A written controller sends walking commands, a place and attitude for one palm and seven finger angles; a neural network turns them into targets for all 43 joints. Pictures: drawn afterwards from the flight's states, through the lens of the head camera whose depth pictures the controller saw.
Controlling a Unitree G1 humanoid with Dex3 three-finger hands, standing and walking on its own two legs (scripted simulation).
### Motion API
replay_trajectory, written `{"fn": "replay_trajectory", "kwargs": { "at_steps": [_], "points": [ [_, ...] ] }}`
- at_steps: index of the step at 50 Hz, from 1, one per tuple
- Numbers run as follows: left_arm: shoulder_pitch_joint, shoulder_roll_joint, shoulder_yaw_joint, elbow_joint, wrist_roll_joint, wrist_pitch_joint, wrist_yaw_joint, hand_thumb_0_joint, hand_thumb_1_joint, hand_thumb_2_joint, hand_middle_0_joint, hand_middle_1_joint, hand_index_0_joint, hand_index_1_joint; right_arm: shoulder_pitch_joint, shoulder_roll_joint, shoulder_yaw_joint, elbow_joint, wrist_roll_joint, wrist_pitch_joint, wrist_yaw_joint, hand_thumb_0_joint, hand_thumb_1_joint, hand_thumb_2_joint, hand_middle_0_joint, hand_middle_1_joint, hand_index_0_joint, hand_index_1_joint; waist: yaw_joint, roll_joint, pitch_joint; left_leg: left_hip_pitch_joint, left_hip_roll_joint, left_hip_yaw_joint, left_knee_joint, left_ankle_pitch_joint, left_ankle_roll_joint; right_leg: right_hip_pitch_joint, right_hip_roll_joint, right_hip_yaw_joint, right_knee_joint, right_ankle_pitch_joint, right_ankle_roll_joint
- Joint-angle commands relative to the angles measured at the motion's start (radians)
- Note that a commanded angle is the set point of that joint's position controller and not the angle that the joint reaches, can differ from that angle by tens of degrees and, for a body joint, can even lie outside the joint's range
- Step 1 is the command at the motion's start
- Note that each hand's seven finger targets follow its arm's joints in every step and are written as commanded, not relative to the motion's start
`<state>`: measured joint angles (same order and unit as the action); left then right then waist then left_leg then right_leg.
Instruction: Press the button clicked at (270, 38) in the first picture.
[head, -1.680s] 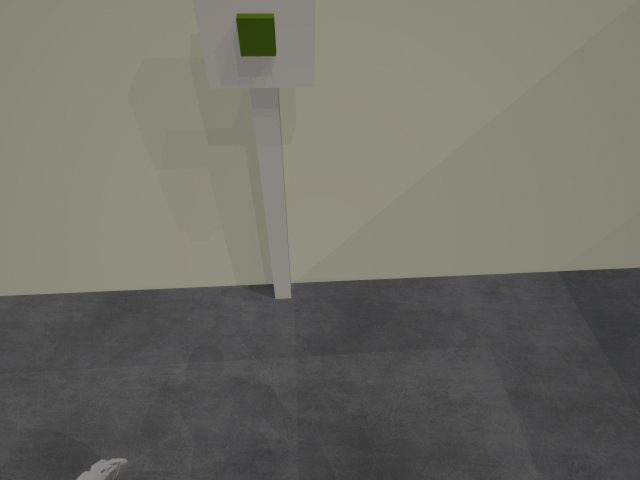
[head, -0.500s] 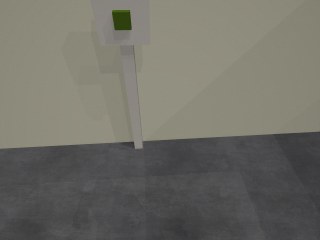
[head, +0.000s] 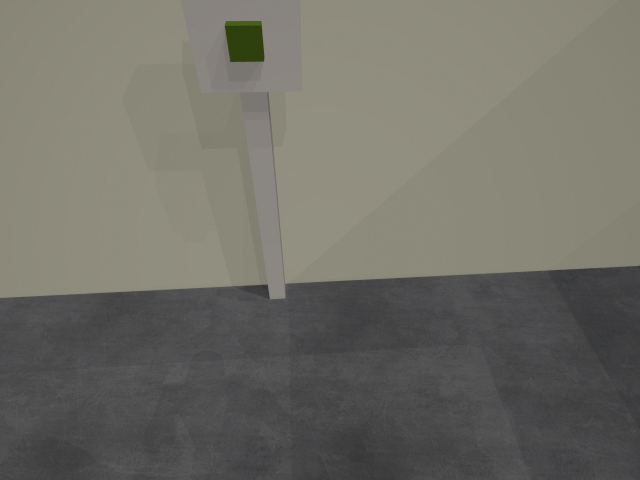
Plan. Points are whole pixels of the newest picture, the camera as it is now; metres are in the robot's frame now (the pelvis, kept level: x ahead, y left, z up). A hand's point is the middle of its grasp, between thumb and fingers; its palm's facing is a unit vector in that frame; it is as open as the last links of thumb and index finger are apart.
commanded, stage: turn to face it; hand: left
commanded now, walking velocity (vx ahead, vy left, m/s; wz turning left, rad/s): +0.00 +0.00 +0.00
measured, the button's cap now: (245, 41) +0.83 +0.20 +0.18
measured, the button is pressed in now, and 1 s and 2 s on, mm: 0 0 0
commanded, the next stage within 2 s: take the last steps up to it in 0.26 s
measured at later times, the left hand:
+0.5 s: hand out of the picture +0.03 +0.21 -0.18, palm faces +0.04 -0.96 -0.26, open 7.4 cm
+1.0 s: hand out of the picture +0.12 +0.14 -0.18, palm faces +0.16 -0.97 -0.19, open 7.3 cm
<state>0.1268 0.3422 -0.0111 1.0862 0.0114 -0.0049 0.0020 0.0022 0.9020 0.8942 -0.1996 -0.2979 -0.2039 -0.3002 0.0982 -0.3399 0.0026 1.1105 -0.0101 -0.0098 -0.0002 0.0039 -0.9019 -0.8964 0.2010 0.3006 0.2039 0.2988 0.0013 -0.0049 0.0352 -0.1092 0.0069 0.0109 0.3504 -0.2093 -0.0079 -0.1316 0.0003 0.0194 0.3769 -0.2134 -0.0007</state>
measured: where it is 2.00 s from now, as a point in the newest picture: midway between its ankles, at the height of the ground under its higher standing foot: (328, 446)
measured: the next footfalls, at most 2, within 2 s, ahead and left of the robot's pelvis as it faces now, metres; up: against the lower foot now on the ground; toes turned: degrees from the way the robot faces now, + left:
right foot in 0.86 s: +0.16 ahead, -0.13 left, +0.00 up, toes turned -1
left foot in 1.22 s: +0.32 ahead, +0.11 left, +0.00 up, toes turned +16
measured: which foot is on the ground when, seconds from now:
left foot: down 0.00-0.86, up 0.88-1.00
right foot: down 0.00-0.62, up 0.64-0.84, down 0.86-1.00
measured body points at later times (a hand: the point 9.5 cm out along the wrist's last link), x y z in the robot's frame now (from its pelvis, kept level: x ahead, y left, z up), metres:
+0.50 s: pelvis +0.00 +0.00 -0.01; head +0.00 +0.00 +0.44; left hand +0.03 +0.26 -0.16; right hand +0.06 -0.25 -0.16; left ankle -0.01 +0.12 -0.75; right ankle -0.01 -0.12 -0.75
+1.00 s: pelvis +0.13 -0.03 -0.01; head +0.14 -0.03 +0.44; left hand +0.11 +0.19 -0.17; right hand +0.08 -0.27 -0.17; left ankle +0.06 +0.09 -0.68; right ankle +0.12 -0.13 -0.75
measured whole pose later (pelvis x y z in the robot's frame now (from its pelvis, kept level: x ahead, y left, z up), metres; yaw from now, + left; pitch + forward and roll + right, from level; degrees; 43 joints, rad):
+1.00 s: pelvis +0.13 -0.03 -0.01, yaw +7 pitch +0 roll +0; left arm 0.31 0.14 0.03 1.08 0.03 -0.06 0.02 0.00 0.91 0.89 -0.20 -0.30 -0.20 -0.30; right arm 0.39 -0.16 -0.06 1.17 -0.03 0.01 0.00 0.01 -0.91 -0.90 0.20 0.30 0.20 0.30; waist -0.01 0.02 0.01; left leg -0.41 0.09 0.06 1.08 -0.42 0.01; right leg -0.21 -0.02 -0.14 0.53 -0.32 -0.04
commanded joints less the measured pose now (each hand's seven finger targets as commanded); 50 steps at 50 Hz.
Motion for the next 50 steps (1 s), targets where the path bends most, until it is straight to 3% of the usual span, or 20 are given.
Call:
{"fn": "replay_trajectory", "kwargs": {
  "at_steps": [1,8,18,21,23,27,29,31,32,33,34,36,39,41,42,43,44,46,48,50],
  "points": [
    [-0.034,0.208,0.048,-0.066,0.001,-0.025,0.011,0.0,0.9,0.9,-0.2,-0.3,-0.2,-0.3,-0.039,-0.207,-0.038,-0.059,0.004,-0.025,-0.014,0.0,-0.9,-0.9,0.2,0.3,0.2,0.3,0.0,0.009,-0.071,0.016,0.117,-0.092,-0.047,0.186,0.032,0.003,-0.118,0.087,-0.055,0.202,-0.028],
    [-0.03,0.203,0.051,-0.073,-0.001,-0.02,0.013,0.0,0.9,0.9,-0.2,-0.3,-0.2,-0.3,-0.041,-0.2,-0.038,-0.068,0.003,-0.019,-0.013,0.0,-0.9,-0.9,0.2,0.3,0.2,0.3,0.003,0.013,-0.075,0.003,0.112,-0.103,-0.025,0.227,0.034,0.015,-0.128,0.065,-0.029,0.22,-0.023],
    [0.039,0.098,0.037,-0.088,-0.001,0.011,0.028,0.0,0.9,0.9,-0.2,-0.3,-0.2,-0.3,0.039,-0.072,-0.023,-0.083,0.0,0.016,-0.008,0.0,-0.9,-0.9,0.2,0.3,0.2,0.3,0.005,-0.015,-0.057,-0.101,0.086,-0.111,0.065,0.199,0.015,-0.02,-0.151,0.049,0.031,0.165,-0.01],
    [0.077,0.072,0.032,-0.066,0.005,0.008,0.018,0.0,0.9,0.9,-0.2,-0.3,-0.2,-0.3,0.075,-0.054,-0.016,-0.061,-0.009,0.016,-0.004,0.0,-0.9,-0.9,0.2,0.3,0.2,0.3,0.007,-0.038,-0.06,-0.117,0.068,-0.124,0.05,-0.081,0.026,-0.03,-0.124,0.062,-0.03,-0.213,-0.011],
    [0.105,0.066,0.037,-0.053,0.009,0.011,0.01,0.0,0.9,0.9,-0.2,-0.3,-0.2,-0.3,0.098,-0.027,-0.017,-0.05,-0.016,0.018,-0.002,0.0,-0.9,-0.9,0.2,0.3,0.2,0.3,0.008,-0.081,0.045,-0.204,0.035,-0.104,0.064,-0.27,0.026,-0.086,-0.133,0.099,-0.079,-0.401,-0.031],
    [0.159,0.043,0.051,-0.043,0.008,0.003,0.005,0.0,0.9,0.9,-0.2,-0.3,-0.2,-0.3,0.183,0.018,-0.027,-0.038,-0.018,0.006,-0.006,0.0,-0.9,-0.9,0.2,0.3,0.2,0.3,-0.013,-0.053,0.106,-0.209,0.031,-0.064,0.138,-0.301,0.041,-0.169,-0.151,0.12,-0.073,-0.479,-0.075],
    [0.162,0.003,0.051,-0.046,0.006,-0.005,0.0,0.0,0.9,0.9,-0.2,-0.3,-0.2,-0.3,0.251,0.021,-0.032,-0.023,-0.017,-0.008,-0.009,0.0,-0.9,-0.9,0.2,0.3,0.2,0.3,-0.033,0.044,0.109,-0.183,0.08,-0.148,0.051,-0.326,0.067,-0.199,-0.092,0.045,0.054,-0.39,-0.062],
    [0.139,-0.052,0.046,-0.066,0.01,-0.016,-0.006,0.0,0.9,0.9,-0.2,-0.3,-0.2,-0.3,0.339,-0.03,-0.053,-0.005,-0.014,-0.021,-0.017,0.0,-0.9,-0.9,0.2,0.3,0.2,0.3,-0.062,0.23,0.118,-0.079,0.24,-0.409,-0.129,-0.415,0.152,-0.343,0.003,-0.103,0.338,-0.263,-0.022],
    [0.093,-0.068,0.045,-0.09,0.015,-0.024,-0.005,0.0,0.9,0.9,-0.2,-0.3,-0.2,-0.3,0.388,-0.033,-0.06,0.006,-0.015,-0.028,-0.025,0.0,-0.9,-0.9,0.2,0.3,0.2,0.3,-0.082,0.254,0.14,0.014,0.295,-0.515,-0.167,-0.281,0.209,-0.475,0.0,-0.089,0.453,-0.286,-0.017],
    [0.062,-0.068,0.047,-0.105,0.015,-0.032,-0.006,0.0,0.9,0.9,-0.2,-0.3,-0.2,-0.3,0.419,-0.022,-0.059,0.012,-0.016,-0.035,-0.031,0.0,-0.9,-0.9,0.2,0.3,0.2,0.3,-0.091,0.214,0.148,0.061,0.324,-0.521,-0.152,-0.096,0.243,-0.539,-0.033,-0.057,0.539,-0.314,-0.019],
    [0.05,-0.078,0.05,-0.107,0.014,-0.039,-0.009,0.0,0.9,0.9,-0.2,-0.3,-0.2,-0.3,0.425,-0.006,-0.055,0.015,-0.017,-0.041,-0.034,0.0,-0.9,-0.9,0.2,0.3,0.2,0.3,-0.088,0.178,0.131,0.081,0.328,-0.487,-0.127,0.063,0.251,-0.544,-0.057,-0.037,0.574,-0.314,-0.019],
    [0.07,-0.098,0.054,-0.104,0.007,-0.043,-0.018,0.0,0.9,0.9,-0.2,-0.3,-0.2,-0.3,0.392,0.006,-0.055,0.007,-0.016,-0.049,-0.039,0.0,-0.9,-0.9,0.2,0.3,0.2,0.3,-0.06,0.147,0.072,0.072,0.308,-0.394,-0.089,0.18,0.241,-0.47,-0.08,-0.039,0.511,-0.306,-0.012],
    [0.161,-0.141,0.057,-0.071,0.004,-0.037,-0.027,0.0,0.9,0.9,-0.2,-0.3,-0.2,-0.3,0.327,0.013,-0.06,0.001,-0.017,-0.047,-0.042,0.0,-0.9,-0.9,0.2,0.3,0.2,0.3,-0.005,0.148,0.031,-0.07,0.221,-0.228,-0.045,0.118,0.165,-0.211,-0.049,-0.115,0.273,-0.165,-0.001],
    [0.309,-0.118,0.069,-0.019,0.007,-0.042,-0.021,0.0,0.9,0.9,-0.2,-0.3,-0.2,-0.3,0.324,0.032,-0.062,0.006,-0.013,-0.042,-0.039,0.0,-0.9,-0.9,0.2,0.3,0.2,0.3,0.056,0.042,-0.029,-0.188,0.146,-0.146,0.12,0.038,0.104,0.068,-0.016,-0.14,0.094,-0.008,-0.008],
    [0.407,-0.052,0.086,0.017,0.013,-0.053,-0.009,0.0,0.9,0.9,-0.2,-0.3,-0.2,-0.3,0.337,0.077,-0.054,-0.003,-0.005,-0.047,-0.031,0.0,-0.9,-0.9,0.2,0.3,0.2,0.3,0.094,-0.092,-0.067,-0.364,0.088,-0.053,0.313,-0.069,0.066,0.267,-0.16,0.029,0.031,-0.124,-0.053],
    [0.495,0.042,0.106,0.033,0.016,-0.059,0.007,0.0,0.9,0.9,-0.2,-0.3,-0.2,-0.3,0.314,0.144,-0.042,-0.041,-0.001,-0.052,-0.023,0.0,-0.9,-0.9,0.2,0.3,0.2,0.3,0.124,-0.338,-0.076,-0.551,0.0,0.054,0.592,-0.334,0.035,0.334,-0.407,0.392,-0.132,-0.227,-0.149],
    [0.501,0.032,0.1,0.037,0.002,-0.051,0.012,0.0,0.9,0.9,-0.2,-0.3,-0.2,-0.3,0.23,0.104,-0.055,-0.068,-0.007,-0.048,-0.02,0.0,-0.9,-0.9,0.2,0.3,0.2,0.3,0.134,-0.213,-0.027,-0.589,0.041,0.013,0.739,-0.38,0.039,0.231,-0.438,0.456,-0.197,-0.329,-0.205],
    [0.371,-0.035,0.087,0.016,0.009,-0.051,0.022,0.0,0.9,0.9,-0.2,-0.3,-0.2,-0.3,0.184,0.122,-0.064,-0.068,-0.015,-0.038,-0.006,0.0,-0.9,-0.9,0.2,0.3,0.2,0.3,0.076,-0.154,0.091,-0.609,0.121,-0.004,0.843,-0.257,0.039,0.029,-0.407,0.396,-0.23,-0.441,-0.213],
    [0.299,-0.092,0.068,-0.001,0.021,-0.059,0.028,0.0,0.9,0.9,-0.2,-0.3,-0.2,-0.3,0.211,0.159,-0.064,-0.051,-0.021,-0.027,0.003,0.0,-0.9,-0.9,0.2,0.3,0.2,0.3,0.018,-0.065,0.111,-0.51,0.142,0.018,0.774,-0.176,0.019,-0.097,-0.337,0.204,-0.21,-0.221,-0.176],
    [0.3,-0.103,0.061,0.006,0.022,-0.064,0.026,0.0,0.9,0.9,-0.2,-0.3,-0.2,-0.3,0.224,0.178,-0.062,-0.051,-0.019,-0.016,0.007,0.0,-0.9,-0.9,0.2,0.3,0.2,0.3,-0.005,-0.08,0.102,-0.457,0.13,0.059,0.679,-0.137,0.006,-0.12,-0.287,0.096,-0.198,-0.057,-0.164]
  ]
}}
